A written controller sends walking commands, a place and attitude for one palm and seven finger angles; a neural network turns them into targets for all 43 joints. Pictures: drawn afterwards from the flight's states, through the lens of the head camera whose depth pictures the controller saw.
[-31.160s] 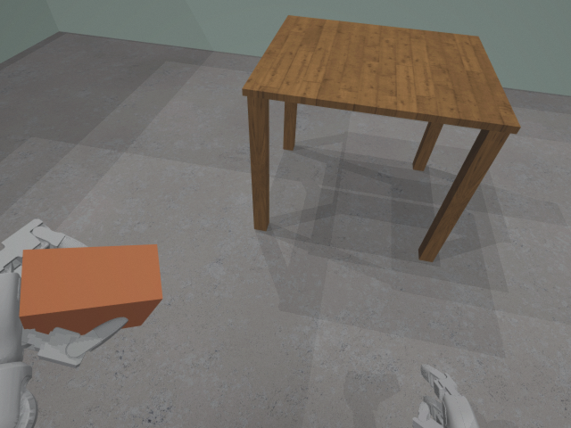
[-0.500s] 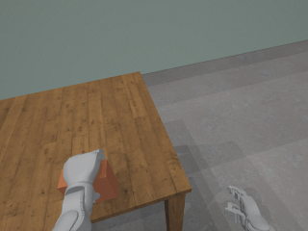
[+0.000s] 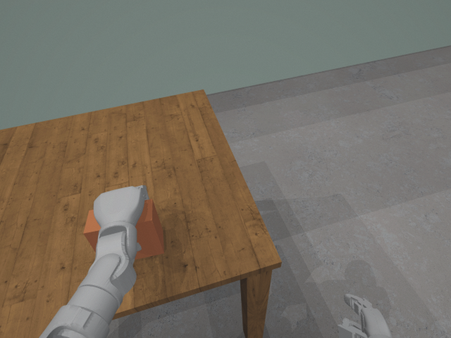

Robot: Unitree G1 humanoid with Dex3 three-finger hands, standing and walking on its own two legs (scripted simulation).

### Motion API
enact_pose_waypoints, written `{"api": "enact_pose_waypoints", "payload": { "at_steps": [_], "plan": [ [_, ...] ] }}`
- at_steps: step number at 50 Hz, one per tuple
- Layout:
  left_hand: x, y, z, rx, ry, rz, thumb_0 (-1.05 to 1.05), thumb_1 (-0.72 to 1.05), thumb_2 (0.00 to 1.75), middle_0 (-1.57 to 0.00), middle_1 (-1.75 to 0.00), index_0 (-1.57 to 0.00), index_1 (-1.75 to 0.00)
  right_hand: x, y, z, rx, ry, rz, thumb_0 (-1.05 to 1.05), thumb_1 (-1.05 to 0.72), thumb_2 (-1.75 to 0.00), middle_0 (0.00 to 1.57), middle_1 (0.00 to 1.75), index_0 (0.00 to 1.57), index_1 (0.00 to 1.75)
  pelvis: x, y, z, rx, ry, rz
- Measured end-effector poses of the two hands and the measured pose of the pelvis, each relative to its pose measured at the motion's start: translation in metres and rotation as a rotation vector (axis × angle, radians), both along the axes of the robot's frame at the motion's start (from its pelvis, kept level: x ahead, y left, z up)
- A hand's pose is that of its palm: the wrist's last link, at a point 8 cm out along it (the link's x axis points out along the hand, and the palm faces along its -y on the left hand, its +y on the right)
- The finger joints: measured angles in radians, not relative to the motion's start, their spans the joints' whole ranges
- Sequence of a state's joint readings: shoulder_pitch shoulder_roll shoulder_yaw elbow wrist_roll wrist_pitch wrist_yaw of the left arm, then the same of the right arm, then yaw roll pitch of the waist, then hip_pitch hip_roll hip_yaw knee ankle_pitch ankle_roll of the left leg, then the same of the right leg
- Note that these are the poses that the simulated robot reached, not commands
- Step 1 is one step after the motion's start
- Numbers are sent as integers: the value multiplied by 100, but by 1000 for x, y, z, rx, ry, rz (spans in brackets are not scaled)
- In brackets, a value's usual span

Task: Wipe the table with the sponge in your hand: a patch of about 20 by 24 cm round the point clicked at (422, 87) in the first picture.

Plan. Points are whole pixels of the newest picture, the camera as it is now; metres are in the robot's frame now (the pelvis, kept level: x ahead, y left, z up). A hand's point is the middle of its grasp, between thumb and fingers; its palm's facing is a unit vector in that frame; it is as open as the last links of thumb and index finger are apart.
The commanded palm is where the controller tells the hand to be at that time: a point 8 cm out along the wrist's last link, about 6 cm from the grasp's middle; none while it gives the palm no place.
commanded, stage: wipe forward along the middle lane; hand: left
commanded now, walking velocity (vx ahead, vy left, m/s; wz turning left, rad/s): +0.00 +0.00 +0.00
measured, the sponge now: (130, 237) +0.31 +0.25 -0.02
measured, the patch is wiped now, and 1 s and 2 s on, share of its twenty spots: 1.00 1.00 1.00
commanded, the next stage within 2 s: slide back across to the first lane in 1.00 s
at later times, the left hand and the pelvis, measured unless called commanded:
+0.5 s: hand (131, 204) +0.36 +0.25 +0.02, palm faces -0.07 -0.01 -1.00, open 9.8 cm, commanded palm +0.34 +0.25 +0.06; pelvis +0.00 +0.00 -0.01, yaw +0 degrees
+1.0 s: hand (129, 185) +0.41 +0.27 +0.02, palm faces -0.10 +0.01 -1.00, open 9.8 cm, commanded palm +0.40 +0.27 +0.06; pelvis +0.00 +0.01 -0.01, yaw +0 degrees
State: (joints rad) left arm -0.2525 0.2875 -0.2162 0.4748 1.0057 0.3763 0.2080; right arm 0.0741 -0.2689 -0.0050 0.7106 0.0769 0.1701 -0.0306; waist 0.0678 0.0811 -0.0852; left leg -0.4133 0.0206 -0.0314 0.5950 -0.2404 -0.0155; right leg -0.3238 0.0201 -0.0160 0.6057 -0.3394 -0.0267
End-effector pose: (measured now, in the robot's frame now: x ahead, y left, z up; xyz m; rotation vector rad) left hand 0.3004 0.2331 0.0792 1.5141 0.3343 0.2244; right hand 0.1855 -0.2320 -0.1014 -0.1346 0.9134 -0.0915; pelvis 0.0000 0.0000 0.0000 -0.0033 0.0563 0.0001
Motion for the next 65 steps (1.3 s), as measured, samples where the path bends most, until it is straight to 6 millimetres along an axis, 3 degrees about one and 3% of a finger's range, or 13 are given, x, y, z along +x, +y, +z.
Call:
{"api": "enact_pose_waypoints", "payload": {
  "at_steps": [12, 32, 46, 65],
  "plan": [
    [25, 6, 0, 27, 7, -17, 0, -52, 111, -76, -137, -80, -134, -27, -10, -13, -20, 79, -40, 1, -90, -90, 20, 30, 20, 30, -2, 0, -3, -5, 34, 2],
    [60, 16, 0, 45, 21, -18, 1, -53, 112, -77, -136, -81, -134, -43, -16, -19, -39, 137, -74, 1, -90, -90, 20, 30, 20, 30, -2, 1, -6, -13, 77, 4],
    [89, 32, 1, 48, 33, -20, 1, -54, 112, -76, -136, -80, -135, -72, -21, -25, -61, 223, -116, 0, -90, -90, 20, 30, 20, 30, 1, 7, -8, -20, 115, -2],
    [115, 45, 1, 40, 24, -16, 1, -54, 112, -76, -137, -80, -136, -103, -10, -31, -47, 306, -168, 0, -90, -90, 20, 30, 20, 30, 6, 19, -9, -27, 151, -17]
  ]
}}
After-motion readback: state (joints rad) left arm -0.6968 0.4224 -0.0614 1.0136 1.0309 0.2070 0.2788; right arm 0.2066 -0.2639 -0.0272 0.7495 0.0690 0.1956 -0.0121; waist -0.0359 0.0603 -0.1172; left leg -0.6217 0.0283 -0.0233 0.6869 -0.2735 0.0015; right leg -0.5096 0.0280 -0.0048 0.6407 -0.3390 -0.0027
